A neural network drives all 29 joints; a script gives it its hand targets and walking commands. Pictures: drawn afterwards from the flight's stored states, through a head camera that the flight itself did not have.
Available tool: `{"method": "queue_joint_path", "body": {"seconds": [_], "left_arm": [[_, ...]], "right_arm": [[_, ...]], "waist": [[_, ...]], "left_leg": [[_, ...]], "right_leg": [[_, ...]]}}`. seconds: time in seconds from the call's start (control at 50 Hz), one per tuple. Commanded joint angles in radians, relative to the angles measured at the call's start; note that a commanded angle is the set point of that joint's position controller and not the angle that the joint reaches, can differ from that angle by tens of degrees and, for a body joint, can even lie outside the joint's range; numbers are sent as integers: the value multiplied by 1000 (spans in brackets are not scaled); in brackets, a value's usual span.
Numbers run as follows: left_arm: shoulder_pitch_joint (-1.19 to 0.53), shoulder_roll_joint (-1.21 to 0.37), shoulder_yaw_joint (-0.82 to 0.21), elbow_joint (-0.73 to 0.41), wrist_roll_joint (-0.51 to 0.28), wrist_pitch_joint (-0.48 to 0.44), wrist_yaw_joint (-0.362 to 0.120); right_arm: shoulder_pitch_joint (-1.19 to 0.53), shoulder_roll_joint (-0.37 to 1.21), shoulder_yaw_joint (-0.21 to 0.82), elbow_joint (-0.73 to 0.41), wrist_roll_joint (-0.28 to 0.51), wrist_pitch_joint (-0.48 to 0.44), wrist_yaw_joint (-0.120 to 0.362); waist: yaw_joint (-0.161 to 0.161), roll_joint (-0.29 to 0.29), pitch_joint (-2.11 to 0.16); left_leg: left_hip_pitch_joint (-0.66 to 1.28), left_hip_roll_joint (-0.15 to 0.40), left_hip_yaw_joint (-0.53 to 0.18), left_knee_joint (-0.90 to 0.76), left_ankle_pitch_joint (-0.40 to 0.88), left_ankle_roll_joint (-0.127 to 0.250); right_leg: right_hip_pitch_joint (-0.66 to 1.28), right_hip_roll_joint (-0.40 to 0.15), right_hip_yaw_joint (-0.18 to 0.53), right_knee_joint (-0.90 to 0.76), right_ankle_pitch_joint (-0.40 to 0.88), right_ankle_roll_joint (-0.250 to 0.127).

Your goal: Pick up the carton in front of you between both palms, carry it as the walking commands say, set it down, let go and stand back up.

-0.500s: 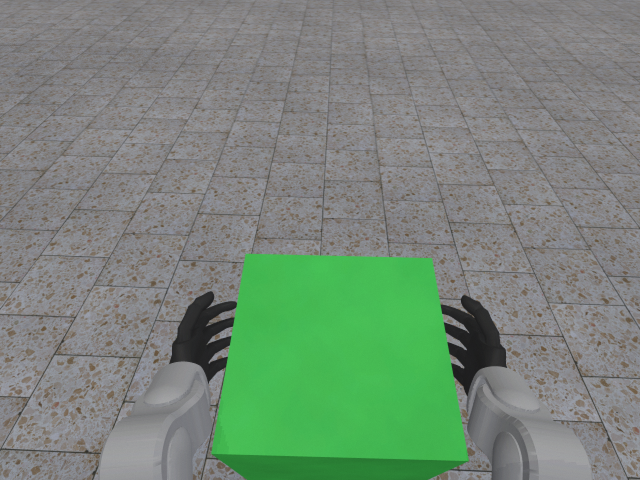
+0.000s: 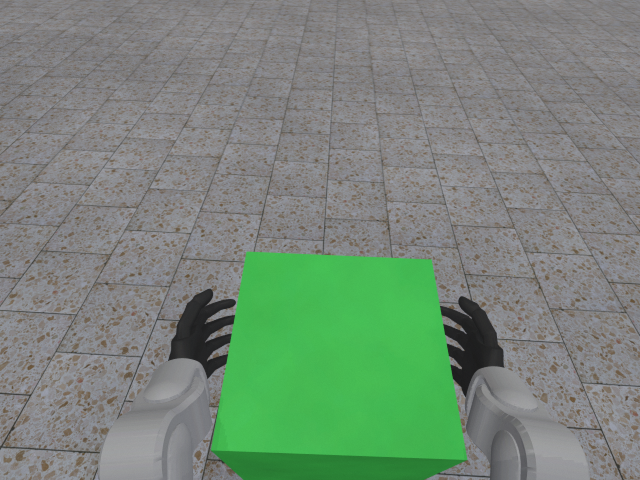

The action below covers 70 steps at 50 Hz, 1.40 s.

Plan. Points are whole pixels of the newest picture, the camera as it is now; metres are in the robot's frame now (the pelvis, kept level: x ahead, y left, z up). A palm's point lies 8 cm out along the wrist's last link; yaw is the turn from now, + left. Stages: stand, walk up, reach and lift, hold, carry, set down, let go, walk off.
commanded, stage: carry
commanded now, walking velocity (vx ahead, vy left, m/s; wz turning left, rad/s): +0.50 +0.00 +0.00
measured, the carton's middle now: (332, 380) +0.24 +0.00 +0.01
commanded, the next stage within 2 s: none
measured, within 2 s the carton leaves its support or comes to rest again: neither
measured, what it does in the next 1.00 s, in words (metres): walks ahead: right foot, then left foot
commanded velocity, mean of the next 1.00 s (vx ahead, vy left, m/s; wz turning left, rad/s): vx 0.50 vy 0.00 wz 0.00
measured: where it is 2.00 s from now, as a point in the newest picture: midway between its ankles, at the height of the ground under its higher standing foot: (329, 252)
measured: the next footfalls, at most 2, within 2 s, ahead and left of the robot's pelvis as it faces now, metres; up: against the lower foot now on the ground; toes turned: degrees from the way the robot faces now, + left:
right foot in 0.06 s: +0.22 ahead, -0.11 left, +0.00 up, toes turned -11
left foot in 0.58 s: +0.58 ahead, +0.10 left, +0.00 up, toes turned +11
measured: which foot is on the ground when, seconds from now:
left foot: down 0.00-0.08, up 0.10-0.56, down 0.58-1.00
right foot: up 0.00-0.04, down 0.06-0.62, up 0.64-1.00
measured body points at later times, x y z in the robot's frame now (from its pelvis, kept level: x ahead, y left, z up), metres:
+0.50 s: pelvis +0.33 -0.02 +0.01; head +0.32 -0.03 +0.45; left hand +0.56 +0.13 +0.09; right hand +0.56 -0.17 +0.09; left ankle +0.48 +0.12 -0.70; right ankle +0.18 -0.11 -0.74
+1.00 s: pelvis +0.65 +0.01 +0.01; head +0.65 +0.02 +0.46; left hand +0.89 +0.16 +0.10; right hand +0.89 -0.14 +0.10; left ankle +0.54 +0.09 -0.74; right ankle +0.78 -0.15 -0.69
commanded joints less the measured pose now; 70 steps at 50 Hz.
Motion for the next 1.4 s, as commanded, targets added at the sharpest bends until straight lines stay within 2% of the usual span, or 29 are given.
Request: {"method": "queue_joint_path", "body": {"seconds": [0.0, 0.02, 0.04, 0.06, 0.08, 0.1, 0.14, 0.16, 0.24, 0.36, 0.48, 0.56, 0.58, 0.6, 0.62, 0.68, 0.72, 0.78, 0.9, 1.02, 1.08, 1.1, 1.12, 1.14, 1.16, 1.2, 1.22, 1.3, 1.38], "left_arm": [[-283, -602, -529, -52, -175, -11, -19], [-269, -607, -523, -40, -171, -14, -20], [-254, -607, -518, -31, -164, -17, -22], [-245, -596, -512, -26, -159, -21, -24], [-223, -628, -521, -3, -168, -29, -31], [-253, -666, -527, -27, -184, -38, -44], [-286, -755, -557, -36, -197, -63, -71], [-306, -782, -570, -36, -200, -73, -82], [-277, -774, -581, -28, -201, -97, -111], [-247, -669, -557, -50, -190, -88, -92], [-239, -568, -515, -65, -174, -49, -38], [-270, -541, -528, -101, -183, -26, -18], [-283, -529, -528, -109, -181, -22, -15], [-273, -536, -536, -126, -187, -15, -19], [-274, -569, -552, -111, -197, -18, -24], [-307, -720, -581, -84, -195, -40, -53], [-306, -771, -584, -49, -176, -55, -63], [-272, -772, -581, -26, -150, -70, -58], [-290, -691, -578, -66, -161, -51, -34], [-289, -597, -548, -74, -177, -15, -20], [-265, -595, -528, -59, -175, -15, -19], [-251, -593, -522, -49, -169, -17, -20], [-243, -580, -516, -48, -165, -19, -22], [-220, -607, -523, -21, -171, -27, -27], [-242, -643, -528, -40, -186, -33, -39], [-276, -737, -556, -44, -200, -56, -66], [-299, -765, -569, -50, -202, -67, -77], [-277, -772, -583, -37, -203, -93, -108], [-250, -710, -574, -44, -196, -94, -104]], "right_arm": [[-294, 568, 515, -95, 171, 1, 9], [-298, 569, 523, -101, 172, 2, 9], [-308, 562, 531, -105, 171, 0, 9], [-302, 577, 551, -112, 181, 1, 11], [-292, 588, 566, -123, 184, 0, 19], [-317, 642, 583, -105, 189, -9, 28], [-342, 738, 600, -91, 193, -30, 52], [-335, 773, 603, -69, 184, -41, 60], [-275, 803, 599, -29, 133, -75, 61], [-268, 716, 589, -68, 133, -62, 31], [-286, 598, 562, -106, 161, -17, 3], [-255, 563, 530, -95, 173, -3, -6], [-244, 556, 522, -95, 165, 1, -7], [-260, 545, 515, -94, 167, -2, -3], [-248, 587, 530, -87, 178, -1, 5], [-317, 711, 572, -106, 199, -25, 45], [-334, 744, 587, -99, 203, -39, 65], [-304, 720, 579, -88, 203, -49, 79], [-273, 626, 541, -94, 185, -37, 55], [-266, 560, 511, -91, 167, -6, 13], [-288, 561, 524, -112, 172, 0, 6], [-294, 554, 532, -116, 171, 1, 6], [-298, 561, 547, -124, 178, 3, 7], [-282, 575, 562, -132, 183, 4, 13], [-303, 620, 580, -118, 187, -4, 22], [-334, 718, 597, -105, 194, -24, 46], [-326, 755, 601, -82, 187, -34, 55], [-279, 798, 601, -40, 140, -69, 61], [-253, 753, 591, -48, 124, -69, 43]], "waist": [[-4, 180, -29], [14, 147, -90], [33, 82, -168], [38, -140, -279], [32, -337, -289], [30, -228, -269], [17, -68, -233], [14, -51, -217], [14, -113, -182], [13, -127, -63], [18, -151, 41], [-24, -100, -120], [-42, 15, -186], [-36, 298, -284], [-21, 280, -255], [-10, 57, -218], [-1, 95, -208], [-4, 135, -156], [-8, 140, -59], [-14, 162, 33], [10, 153, -71], [27, 95, -144], [40, -100, -254], [33, -360, -297], [31, -241, -266], [20, -72, -231], [15, -52, -216], [15, -113, -181], [10, -124, -101]], "left_leg": [[-5, 223, 5, 148, 821, 80], [-48, 186, 60, 327, 855, 52], [-183, 144, 62, 535, 713, 29], [-460, 62, 33, 851, 433, -13], [-683, -62, -60, 1095, -125, -26], [-746, 6, -190, 1217, -139, 13], [-727, 92, -213, 1130, -27, 47], [-697, 111, -204, 1039, 17, 40], [-694, 97, -126, 842, 127, 8], [-801, 89, -52, 561, 262, -18], [-727, 52, 13, 359, 327, 13], [-254, -42, 100, 281, 222, 37], [-71, 88, -81, 242, 91, 48], [145, 380, -613, 124, -56, 220], [103, 416, -703, 33, 138, 247], [-67, 337, -362, 87, 454, 165], [-143, 286, -252, 35, 326, 118], [-143, 256, -184, -19, 247, 122], [-60, 231, -108, -46, 349, 137], [-17, 231, -43, -9, 538, 109], [-46, 195, 52, 279, 820, 59], [-155, 149, 67, 482, 735, 33], [-410, 88, 43, 784, 466, -4], [-658, -56, -37, 1048, -91, -28], [-738, -5, -177, 1195, -145, 7], [-729, 85, -212, 1138, -38, 46], [-700, 112, -206, 1045, 9, 42], [-692, 97, -129, 838, 119, 9], [-767, 89, -68, 636, 214, -15]], "right_leg": [[157, 66, -68, -53, -23, -32], [331, 114, -108, -113, -37, -31], [554, 75, -56, -119, -90, -28], [794, -216, 381, -170, -218, -128], [866, -350, 715, -336, -91, -239], [830, -341, 604, -299, 60, -235], [678, -276, 388, -275, 197, -163], [621, -248, 322, -308, 136, -128], [575, -195, 197, -401, 12, -111], [639, -157, 100, -427, 110, -121], [656, -150, 37, -403, 255, -99], [582, -89, -74, 38, 520, -32], [428, -58, -63, 280, 293, -11], [93, 81, -13, 627, -86, 39], [-9, 100, 137, 784, -408, 16], [-6, -34, 194, 728, -294, -26], [44, -39, 153, 614, -214, -18], [-2, -33, 102, 449, -156, 10], [-107, -29, 41, 174, -33, 37], [-21, 12, -17, -30, 6, -6], [295, 99, -100, -102, -35, -28], [505, 93, -80, -118, -81, -25], [756, -168, 283, -152, -201, -100], [869, -340, 700, -337, -170, -227], [834, -350, 629, -326, -3, -236], [687, -285, 398, -277, 197, -171], [632, -257, 328, -305, 154, -135], [582, -200, 194, -399, 12, -111], [620, -170, 112, -413, 133, -118]]}}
